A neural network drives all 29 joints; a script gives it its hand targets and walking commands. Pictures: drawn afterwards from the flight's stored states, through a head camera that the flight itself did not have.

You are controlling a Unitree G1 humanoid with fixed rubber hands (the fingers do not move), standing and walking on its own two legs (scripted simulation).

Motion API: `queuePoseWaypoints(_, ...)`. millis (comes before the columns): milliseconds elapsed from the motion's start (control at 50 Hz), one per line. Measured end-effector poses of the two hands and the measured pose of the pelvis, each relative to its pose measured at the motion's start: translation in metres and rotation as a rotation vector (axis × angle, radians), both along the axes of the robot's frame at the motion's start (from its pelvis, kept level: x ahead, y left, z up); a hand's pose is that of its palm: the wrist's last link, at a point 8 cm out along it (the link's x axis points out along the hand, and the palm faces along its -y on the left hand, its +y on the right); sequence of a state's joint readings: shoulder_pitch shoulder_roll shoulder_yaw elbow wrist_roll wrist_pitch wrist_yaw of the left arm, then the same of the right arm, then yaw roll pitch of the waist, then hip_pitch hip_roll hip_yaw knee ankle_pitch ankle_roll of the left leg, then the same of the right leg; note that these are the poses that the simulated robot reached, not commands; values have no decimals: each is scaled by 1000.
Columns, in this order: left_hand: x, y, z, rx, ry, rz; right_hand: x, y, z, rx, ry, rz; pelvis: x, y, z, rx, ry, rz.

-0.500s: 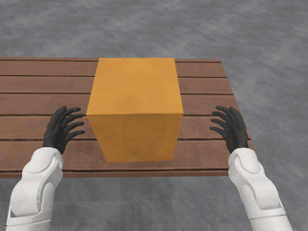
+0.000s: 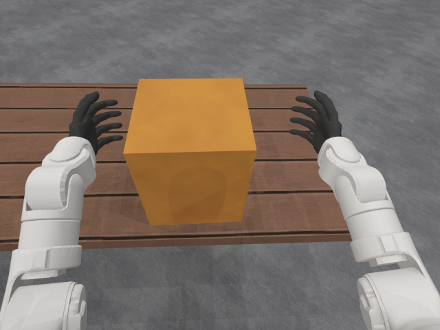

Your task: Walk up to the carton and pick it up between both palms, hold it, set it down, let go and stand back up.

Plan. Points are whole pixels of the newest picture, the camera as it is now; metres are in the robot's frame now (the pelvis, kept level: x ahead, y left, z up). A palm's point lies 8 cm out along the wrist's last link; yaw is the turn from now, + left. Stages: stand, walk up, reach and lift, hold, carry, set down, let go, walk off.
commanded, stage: reach and lift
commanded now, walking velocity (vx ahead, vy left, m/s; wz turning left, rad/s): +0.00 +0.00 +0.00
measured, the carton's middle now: (194, 155) +0.45 +0.08 +0.03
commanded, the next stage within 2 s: none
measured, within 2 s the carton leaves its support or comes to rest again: neither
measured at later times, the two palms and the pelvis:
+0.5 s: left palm (90, 96) +0.44 +0.24 +0.19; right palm (313, 96) +0.46 -0.14 +0.19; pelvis +0.01 -0.01 +0.00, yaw +3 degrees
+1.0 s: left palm (104, 145) +0.43 +0.25 +0.08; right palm (287, 136) +0.46 -0.12 +0.08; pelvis +0.02 +0.00 -0.01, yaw +2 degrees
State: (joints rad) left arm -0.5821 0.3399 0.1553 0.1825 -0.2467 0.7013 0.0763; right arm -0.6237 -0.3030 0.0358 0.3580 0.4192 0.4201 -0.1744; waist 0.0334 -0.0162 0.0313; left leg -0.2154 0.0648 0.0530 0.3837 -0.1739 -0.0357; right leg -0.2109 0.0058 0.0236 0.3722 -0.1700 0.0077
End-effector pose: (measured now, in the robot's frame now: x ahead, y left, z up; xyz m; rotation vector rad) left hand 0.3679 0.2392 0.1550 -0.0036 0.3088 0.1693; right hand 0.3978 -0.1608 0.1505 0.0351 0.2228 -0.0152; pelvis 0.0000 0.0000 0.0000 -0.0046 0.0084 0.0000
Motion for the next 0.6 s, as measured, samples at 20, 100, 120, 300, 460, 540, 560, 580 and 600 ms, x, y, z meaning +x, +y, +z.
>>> queuePoseWaypoints(20,3,0,2,0,-1,2,3,1,2,-1,3,0,-1,0,0,-1,5,2)
queuePoseWaypoints(100,14,1,13,6,-8,7,16,6,10,5,9,2,-2,-2,-1,-3,31,13)
queuePoseWaypoints(120,16,1,16,6,-11,8,18,7,11,4,10,3,-2,-3,-1,-4,36,16)
queuePoseWaypoints(300,41,5,31,10,-11,20,42,14,24,5,28,-9,-1,-6,-2,-12,84,42)
queuePoseWaypoints(460,64,3,35,0,-21,14,60,18,34,-7,29,-23,5,-7,-2,-20,125,54)
queuePoseWaypoints(540,74,2,33,-4,-26,15,69,20,37,-17,29,-33,9,-7,-2,-23,140,51)
queuePoseWaypoints(560,76,2,32,-5,-29,15,71,20,38,-20,28,-34,11,-7,-2,-24,142,49)
queuePoseWaypoints(580,78,2,31,-3,-31,14,73,21,38,-21,27,-36,12,-7,-2,-25,143,48)
queuePoseWaypoints(600,80,2,29,-1,-30,14,74,21,37,-24,29,-38,13,-7,-2,-25,143,47)
